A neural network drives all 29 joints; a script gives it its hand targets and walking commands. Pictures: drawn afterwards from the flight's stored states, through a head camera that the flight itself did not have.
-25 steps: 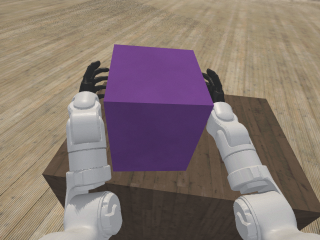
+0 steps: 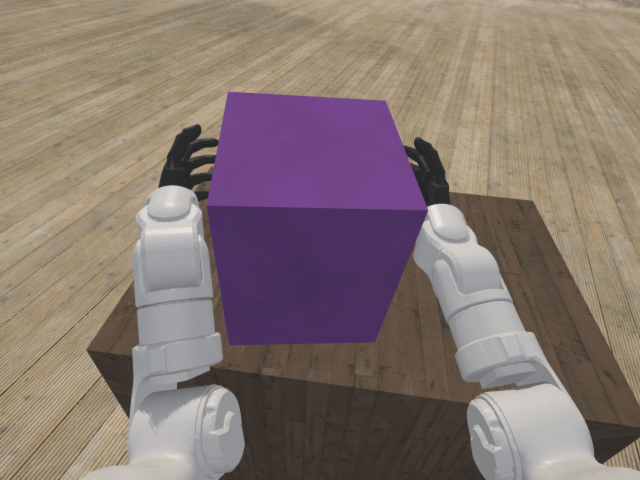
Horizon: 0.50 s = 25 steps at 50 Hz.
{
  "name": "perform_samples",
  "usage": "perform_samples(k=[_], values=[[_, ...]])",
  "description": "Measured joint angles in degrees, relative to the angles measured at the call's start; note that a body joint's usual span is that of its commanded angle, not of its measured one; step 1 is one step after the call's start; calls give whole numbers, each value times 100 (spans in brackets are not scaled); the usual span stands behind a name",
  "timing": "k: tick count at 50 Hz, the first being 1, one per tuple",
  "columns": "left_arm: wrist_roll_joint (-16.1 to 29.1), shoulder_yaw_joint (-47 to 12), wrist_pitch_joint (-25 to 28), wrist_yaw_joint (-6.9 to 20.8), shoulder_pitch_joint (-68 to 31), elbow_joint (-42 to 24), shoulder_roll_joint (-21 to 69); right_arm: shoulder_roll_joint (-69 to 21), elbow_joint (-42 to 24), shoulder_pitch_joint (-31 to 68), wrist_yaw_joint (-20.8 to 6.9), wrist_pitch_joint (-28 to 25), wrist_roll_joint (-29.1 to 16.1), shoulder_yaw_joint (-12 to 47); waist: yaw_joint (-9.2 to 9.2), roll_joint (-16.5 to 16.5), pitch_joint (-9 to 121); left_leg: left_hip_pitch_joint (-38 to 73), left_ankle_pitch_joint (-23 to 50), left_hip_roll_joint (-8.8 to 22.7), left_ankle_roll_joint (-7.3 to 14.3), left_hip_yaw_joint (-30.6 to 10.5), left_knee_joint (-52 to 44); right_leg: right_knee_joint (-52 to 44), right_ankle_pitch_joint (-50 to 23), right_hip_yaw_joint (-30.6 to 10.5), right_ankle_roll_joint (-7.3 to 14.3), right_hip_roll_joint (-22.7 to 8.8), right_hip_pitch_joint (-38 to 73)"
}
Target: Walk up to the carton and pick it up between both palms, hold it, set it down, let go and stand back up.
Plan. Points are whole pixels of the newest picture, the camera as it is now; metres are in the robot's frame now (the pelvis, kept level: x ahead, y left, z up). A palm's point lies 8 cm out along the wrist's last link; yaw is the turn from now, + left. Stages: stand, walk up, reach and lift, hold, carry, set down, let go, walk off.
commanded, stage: hold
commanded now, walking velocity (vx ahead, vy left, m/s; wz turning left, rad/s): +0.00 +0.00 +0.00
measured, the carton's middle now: (306, 225) +0.39 +0.01 +0.16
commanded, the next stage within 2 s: none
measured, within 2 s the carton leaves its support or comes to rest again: neither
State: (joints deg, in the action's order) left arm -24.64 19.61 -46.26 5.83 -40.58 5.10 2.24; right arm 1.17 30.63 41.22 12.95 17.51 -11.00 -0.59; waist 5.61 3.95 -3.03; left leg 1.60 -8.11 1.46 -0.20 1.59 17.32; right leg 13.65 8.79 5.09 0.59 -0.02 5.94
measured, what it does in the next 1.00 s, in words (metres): stands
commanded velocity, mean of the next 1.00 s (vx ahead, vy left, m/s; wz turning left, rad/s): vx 0.00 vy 0.00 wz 0.00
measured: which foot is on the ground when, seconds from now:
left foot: down 0.00-1.00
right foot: down 0.00-1.00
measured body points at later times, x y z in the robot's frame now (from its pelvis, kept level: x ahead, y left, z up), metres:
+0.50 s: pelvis +0.00 +0.00 +0.00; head -0.05 +0.03 +0.45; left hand +0.38 +0.16 +0.23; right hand +0.38 -0.14 +0.21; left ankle +0.03 +0.12 -0.75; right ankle +0.00 -0.11 -0.75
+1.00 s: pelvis +0.00 +0.00 +0.00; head -0.05 +0.03 +0.45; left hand +0.38 +0.16 +0.23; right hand +0.38 -0.14 +0.21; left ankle +0.03 +0.12 -0.75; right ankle +0.00 -0.11 -0.75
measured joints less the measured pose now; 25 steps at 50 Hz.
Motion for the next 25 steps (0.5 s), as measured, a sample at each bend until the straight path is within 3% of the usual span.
perform_samples(k=[25], values=[[-36, 0, -78, 50, -1, -121, -10, 12, -59, -20, 21, -10, -78, 73, 30, 10, -75, 67, -41, 0, -7, -1, 0, -20, 39, 3, 4, 6, 82]])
